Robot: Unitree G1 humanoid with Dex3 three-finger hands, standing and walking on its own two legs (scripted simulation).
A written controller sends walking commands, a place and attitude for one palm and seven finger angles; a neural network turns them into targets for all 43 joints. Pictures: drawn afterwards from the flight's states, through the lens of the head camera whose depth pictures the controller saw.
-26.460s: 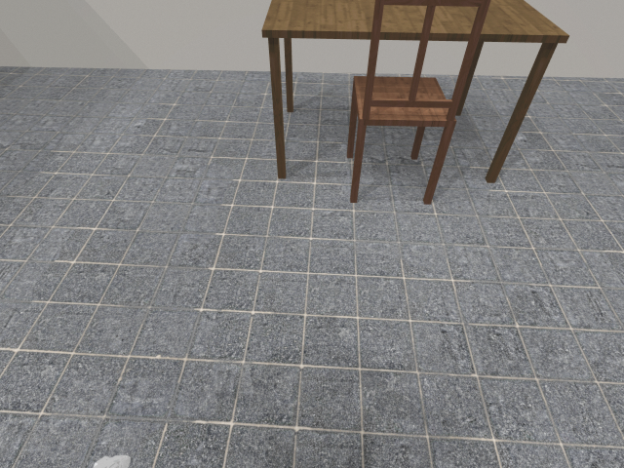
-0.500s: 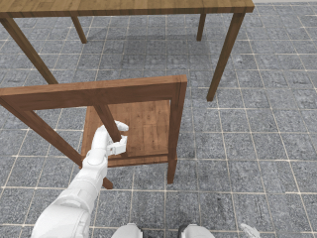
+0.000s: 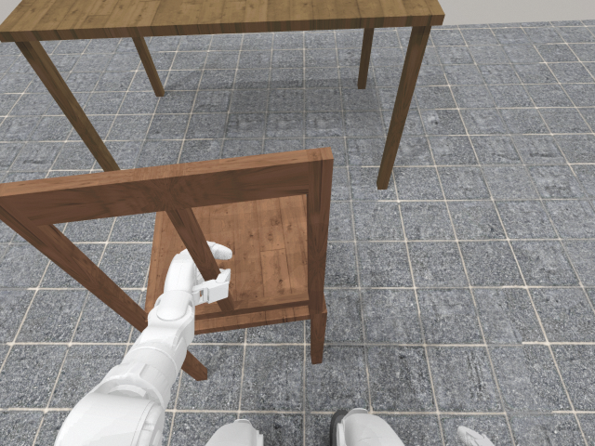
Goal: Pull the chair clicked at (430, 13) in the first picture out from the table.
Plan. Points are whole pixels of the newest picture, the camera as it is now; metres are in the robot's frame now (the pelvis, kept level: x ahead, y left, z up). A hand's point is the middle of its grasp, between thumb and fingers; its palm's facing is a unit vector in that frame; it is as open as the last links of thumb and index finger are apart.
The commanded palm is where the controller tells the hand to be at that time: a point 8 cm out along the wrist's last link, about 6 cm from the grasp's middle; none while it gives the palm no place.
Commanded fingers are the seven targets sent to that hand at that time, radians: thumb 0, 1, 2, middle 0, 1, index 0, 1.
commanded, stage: stop walking, hand still on the chair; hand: left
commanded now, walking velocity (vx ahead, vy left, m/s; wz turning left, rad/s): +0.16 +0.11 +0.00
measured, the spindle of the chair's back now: (208, 267) +0.37 +0.15 -0.04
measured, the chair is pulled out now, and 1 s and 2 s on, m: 0.56 0.64 0.64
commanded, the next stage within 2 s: open the thumb and straighten the fingers in 1.08 s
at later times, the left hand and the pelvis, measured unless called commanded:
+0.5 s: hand (218, 337) +0.27 +0.12 -0.05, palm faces +0.00 -0.98 -0.17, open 5.6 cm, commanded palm +0.25 +0.17 -0.04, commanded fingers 0.00 0.90 0.90 -0.50 -1.45 -0.50 -1.45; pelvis +0.02 +0.01 +0.01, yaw +0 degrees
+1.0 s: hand (217, 338) +0.27 +0.12 -0.05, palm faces -0.06 -0.98 -0.17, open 5.5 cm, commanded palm +0.25 +0.18 -0.04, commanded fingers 0.00 0.90 0.90 -0.50 -1.45 -0.50 -1.45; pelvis +0.04 +0.03 +0.02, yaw +0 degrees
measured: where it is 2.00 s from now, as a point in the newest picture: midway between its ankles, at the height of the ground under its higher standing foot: outside the picture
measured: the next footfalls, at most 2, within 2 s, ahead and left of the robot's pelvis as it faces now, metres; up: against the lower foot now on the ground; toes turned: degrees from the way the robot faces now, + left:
left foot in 0.14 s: -0.01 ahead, +0.14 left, +0.00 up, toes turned +3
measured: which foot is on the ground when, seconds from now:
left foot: up 0.00-0.12, down 0.14-1.00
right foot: down 0.00-1.00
